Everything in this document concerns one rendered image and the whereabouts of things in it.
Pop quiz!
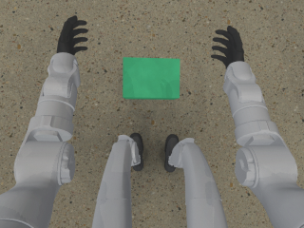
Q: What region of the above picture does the right robot thigh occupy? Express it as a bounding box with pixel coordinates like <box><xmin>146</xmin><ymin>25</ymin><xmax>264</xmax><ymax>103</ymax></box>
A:
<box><xmin>175</xmin><ymin>142</ymin><xmax>228</xmax><ymax>228</ymax></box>

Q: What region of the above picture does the right robot forearm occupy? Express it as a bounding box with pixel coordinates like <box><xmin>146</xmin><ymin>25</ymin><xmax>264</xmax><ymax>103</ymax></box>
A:
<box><xmin>222</xmin><ymin>61</ymin><xmax>298</xmax><ymax>180</ymax></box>

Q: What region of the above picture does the left robot hand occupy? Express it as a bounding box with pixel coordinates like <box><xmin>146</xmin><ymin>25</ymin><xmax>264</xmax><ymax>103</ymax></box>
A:
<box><xmin>56</xmin><ymin>15</ymin><xmax>88</xmax><ymax>55</ymax></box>

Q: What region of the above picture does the robot left shin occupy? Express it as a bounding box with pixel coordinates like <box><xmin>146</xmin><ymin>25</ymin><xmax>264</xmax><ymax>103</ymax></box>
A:
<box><xmin>112</xmin><ymin>135</ymin><xmax>141</xmax><ymax>166</ymax></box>

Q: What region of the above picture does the carton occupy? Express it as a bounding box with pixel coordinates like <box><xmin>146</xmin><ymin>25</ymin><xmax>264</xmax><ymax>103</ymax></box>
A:
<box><xmin>123</xmin><ymin>57</ymin><xmax>181</xmax><ymax>100</ymax></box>

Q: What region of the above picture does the right robot hand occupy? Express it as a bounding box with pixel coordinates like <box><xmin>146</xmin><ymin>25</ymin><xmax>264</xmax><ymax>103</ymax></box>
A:
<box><xmin>211</xmin><ymin>26</ymin><xmax>245</xmax><ymax>69</ymax></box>

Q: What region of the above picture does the left robot upper arm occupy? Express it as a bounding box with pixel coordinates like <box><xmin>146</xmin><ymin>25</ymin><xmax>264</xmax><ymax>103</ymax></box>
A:
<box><xmin>0</xmin><ymin>141</ymin><xmax>76</xmax><ymax>228</ymax></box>

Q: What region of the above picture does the right robot upper arm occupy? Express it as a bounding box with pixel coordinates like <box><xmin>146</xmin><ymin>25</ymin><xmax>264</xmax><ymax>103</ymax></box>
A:
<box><xmin>235</xmin><ymin>144</ymin><xmax>304</xmax><ymax>228</ymax></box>

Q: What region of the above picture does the left robot forearm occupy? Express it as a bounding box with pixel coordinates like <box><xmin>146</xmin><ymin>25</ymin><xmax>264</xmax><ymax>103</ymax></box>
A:
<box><xmin>13</xmin><ymin>52</ymin><xmax>81</xmax><ymax>182</ymax></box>

